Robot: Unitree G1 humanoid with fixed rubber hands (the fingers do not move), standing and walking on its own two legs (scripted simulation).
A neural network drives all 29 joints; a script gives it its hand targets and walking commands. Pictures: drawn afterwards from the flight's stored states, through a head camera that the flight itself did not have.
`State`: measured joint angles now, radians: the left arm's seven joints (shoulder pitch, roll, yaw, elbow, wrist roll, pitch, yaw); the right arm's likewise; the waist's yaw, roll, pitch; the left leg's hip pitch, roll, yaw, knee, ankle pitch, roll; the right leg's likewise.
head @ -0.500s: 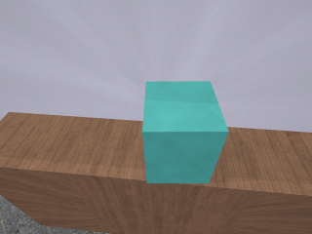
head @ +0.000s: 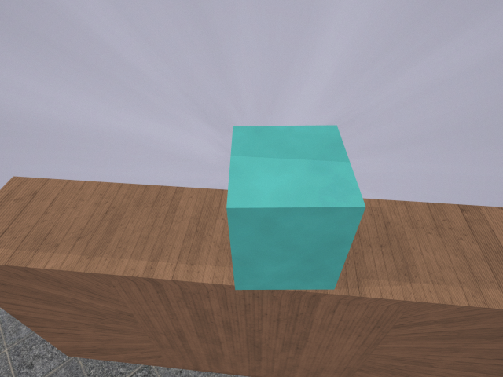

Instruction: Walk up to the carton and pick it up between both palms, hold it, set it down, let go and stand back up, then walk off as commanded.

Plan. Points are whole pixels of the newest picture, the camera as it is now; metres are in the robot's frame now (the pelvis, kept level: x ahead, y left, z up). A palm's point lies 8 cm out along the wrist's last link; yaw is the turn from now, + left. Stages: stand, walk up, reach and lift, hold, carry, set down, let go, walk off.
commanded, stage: stand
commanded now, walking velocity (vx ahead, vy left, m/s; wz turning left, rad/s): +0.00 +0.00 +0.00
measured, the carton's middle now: (284, 209) +0.44 -0.03 +0.02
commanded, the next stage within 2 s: walk off in 0.24 s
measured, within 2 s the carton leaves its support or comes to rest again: neither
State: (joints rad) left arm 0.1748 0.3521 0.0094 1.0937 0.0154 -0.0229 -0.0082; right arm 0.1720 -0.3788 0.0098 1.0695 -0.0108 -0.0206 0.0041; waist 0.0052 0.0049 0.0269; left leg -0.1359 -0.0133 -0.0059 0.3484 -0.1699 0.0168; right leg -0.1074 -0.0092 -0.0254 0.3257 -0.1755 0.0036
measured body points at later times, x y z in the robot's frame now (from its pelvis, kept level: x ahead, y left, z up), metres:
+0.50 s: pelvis +0.00 -0.01 +0.00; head +0.02 -0.01 +0.45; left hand +0.07 +0.30 -0.13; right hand +0.09 -0.31 -0.13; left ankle +0.02 +0.11 -0.75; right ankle +0.00 -0.12 -0.75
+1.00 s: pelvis -0.11 -0.06 -0.01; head -0.05 -0.11 +0.43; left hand -0.04 +0.26 -0.10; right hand +0.03 -0.38 -0.15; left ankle -0.14 +0.11 -0.64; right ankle -0.10 -0.15 -0.75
